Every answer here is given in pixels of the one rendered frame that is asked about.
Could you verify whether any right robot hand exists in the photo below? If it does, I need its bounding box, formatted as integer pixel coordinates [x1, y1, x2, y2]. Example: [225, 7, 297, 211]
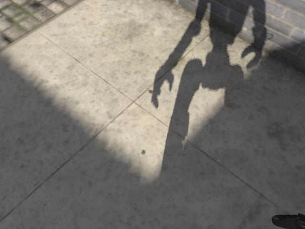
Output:
[272, 213, 305, 229]

